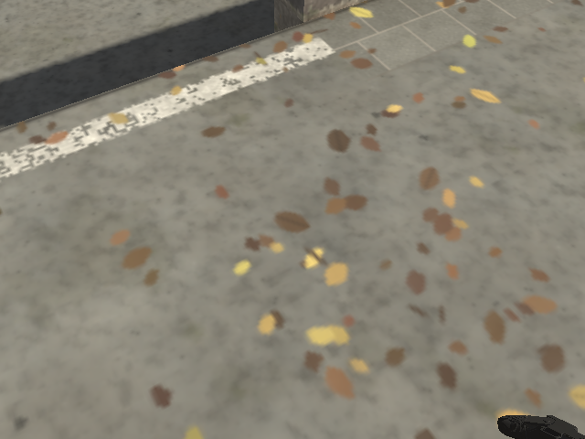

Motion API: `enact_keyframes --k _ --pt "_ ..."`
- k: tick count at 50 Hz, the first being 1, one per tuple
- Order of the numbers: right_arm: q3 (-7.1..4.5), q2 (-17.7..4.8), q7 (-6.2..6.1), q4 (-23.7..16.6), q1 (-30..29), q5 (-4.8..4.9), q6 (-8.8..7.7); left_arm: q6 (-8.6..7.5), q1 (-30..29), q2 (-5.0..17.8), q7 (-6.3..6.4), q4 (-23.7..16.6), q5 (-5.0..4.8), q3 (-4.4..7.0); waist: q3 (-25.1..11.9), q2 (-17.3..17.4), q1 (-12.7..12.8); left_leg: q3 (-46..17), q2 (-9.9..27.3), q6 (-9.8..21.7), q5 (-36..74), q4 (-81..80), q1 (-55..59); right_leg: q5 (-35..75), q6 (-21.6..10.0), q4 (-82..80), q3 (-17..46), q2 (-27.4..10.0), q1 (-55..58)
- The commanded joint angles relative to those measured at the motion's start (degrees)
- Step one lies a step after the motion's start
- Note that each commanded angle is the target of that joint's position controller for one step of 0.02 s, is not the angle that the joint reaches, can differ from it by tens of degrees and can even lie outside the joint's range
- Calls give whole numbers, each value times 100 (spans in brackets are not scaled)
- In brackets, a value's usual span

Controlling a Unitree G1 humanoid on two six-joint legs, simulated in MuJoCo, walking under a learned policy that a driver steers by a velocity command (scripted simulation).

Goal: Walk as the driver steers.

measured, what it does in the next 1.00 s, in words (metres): steps on the spot, turning right: right foot, then left foot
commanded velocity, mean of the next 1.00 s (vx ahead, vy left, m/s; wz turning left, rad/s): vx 0.05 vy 0.00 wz -0.55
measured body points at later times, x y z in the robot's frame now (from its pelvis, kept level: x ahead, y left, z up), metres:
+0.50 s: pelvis +0.05 -0.03 +0.01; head +0.07 -0.07 +0.46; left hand +0.24 +0.22 -0.08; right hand +0.12 -0.34 -0.12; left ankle +0.11 +0.12 -0.66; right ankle +0.05 -0.12 -0.72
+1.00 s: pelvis +0.08 -0.01 +0.02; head +0.12 -0.01 +0.46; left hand +0.38 +0.15 -0.08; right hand +0.03 -0.32 -0.08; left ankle +0.15 +0.09 -0.72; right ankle +0.01 -0.10 -0.66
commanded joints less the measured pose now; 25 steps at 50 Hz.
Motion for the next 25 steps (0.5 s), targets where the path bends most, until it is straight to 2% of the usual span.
enact_keyframes --k 1,2,3,4,6,8,10,14,17,18,19,20,21,22,23,24,25 --pt "-257 -1114 -51 -127 1557 35 153 -60 855 626 7 -395 -118 90 -2885 1238 -664 -2712 2512 1582 3180 -206 4417 -1254 149 3614 466 -67 -2632" --pt "-181 -840 -91 -225 1168 65 219 28 274 801 33 -551 -173 165 -2098 856 -641 -2031 2203 1329 1978 -423 3710 -812 190 3665 190 -302 -3009" --pt "-136 -735 -122 -218 822 65 261 155 16 705 82 -606 -149 181 -1446 567 -517 -1568 1912 1196 1173 -724 2807 -454 267 3451 48 -514 -2997" --pt "-110 -651 -142 -227 560 32 293 298 -46 711 140 -635 -87 238 -1096 602 -386 -1247 1743 1128 436 -994 2035 -176 299 3249 35 -677 -2743" --pt "-153 -765 -150 -208 287 -93 317 475 70 473 170 -732 -49 237 -738 831 -210 -681 1542 1158 -183 -1470 983 262 307 3020 -191 -657 -2111" --pt "-182 -831 -197 -163 253 -80 300 510 -29 429 170 -878 -36 256 -692 792 -187 -386 1596 1255 -103 -1609 929 523 278 2574 -258 -696 -2068" --pt "-218 -922 -260 -129 253 -24 316 511 -279 446 127 -1034 -14 256 -800 690 -239 -201 1695 1292 -12 -1618 1147 836 242 2002 -263 -783 -2013" --pt "-277 -1125 -313 -117 179 61 458 531 -683 530 -14 -1255 -20 257 -840 701 -309 183 1779 1161 -215 -1608 1316 1130 144 1018 -507 -708 -1500" --pt "-314 -1231 -278 -56 261 168 560 575 -788 611 -116 -1382 -12 298 -773 717 -303 271 1879 963 -423 -1337 1630 1069 -34 237 -669 -610 -1201" --pt "-320 -1241 -273 -44 220 218 599 577 -671 598 -146 -1362 -2 310 -764 676 -201 373 1826 815 -566 -1112 1635 1324 -143 -288 -788 -523 -917" --pt "-310 -1159 -264 11 319 255 636 576 -511 640 -149 -1303 24 347 -776 567 -149 499 1679 590 -823 -767 1544 1575 -294 -759 -849 -372 -551" --pt "-276 -953 -234 135 601 252 683 566 -320 858 -115 -1269 68 427 -636 66 -134 800 1340 185 -1281 15 1162 2145 -539 -1471 -395 -472 -135" --pt "-198 -612 -170 15 671 43 697 552 -218 1537 2 -1373 83 569 -512 -1660 -372 1404 544 -424 -2894 1908 -294 4010 -1120 -1903 1598 -1894 555" --pt "-233 -697 -218 -278 132 -6 657 440 -344 1808 -18 -1551 225 563 -524 -1819 -240 488 -66 -551 -3747 3086 -1127 4019 -1993 -2154 2616 -2439 186" --pt "-289 -887 -242 -328 -127 68 655 297 -456 1595 -62 -1578 273 519 -603 -1152 -181 -31 -11 -442 -3399 3613 -1221 3624 -1897 -2229 2246 -2172 122" --pt "-322 -929 -270 -278 9 142 659 198 -736 1499 -51 -1615 198 493 -580 -930 -372 -182 49 -337 -2824 3666 -1295 3398 -1554 -2190 1826 -1899 125" --pt "-356 -962 -324 -120 185 106 665 175 -1022 1305 -28 -1694 94 442 -664 -671 -474 -275 124 -312 -2450 3633 -1250 3163 -1264 -2115 1588 -1704 148"
Velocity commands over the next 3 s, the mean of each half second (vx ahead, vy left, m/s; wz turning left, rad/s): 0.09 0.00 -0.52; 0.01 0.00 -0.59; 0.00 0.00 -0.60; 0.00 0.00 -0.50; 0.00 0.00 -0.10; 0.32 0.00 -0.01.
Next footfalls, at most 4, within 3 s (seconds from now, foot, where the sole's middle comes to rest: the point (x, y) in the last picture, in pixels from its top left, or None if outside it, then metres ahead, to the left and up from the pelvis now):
0.40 right None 0.09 -0.13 -0.76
0.90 left None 0.18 0.07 -0.76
1.32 right None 0.01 -0.15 -0.76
1.82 left None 0.20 -0.04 -0.76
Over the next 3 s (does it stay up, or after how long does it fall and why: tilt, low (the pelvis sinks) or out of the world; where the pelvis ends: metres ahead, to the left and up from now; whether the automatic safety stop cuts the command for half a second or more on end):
stays up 0.13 -0.18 0.02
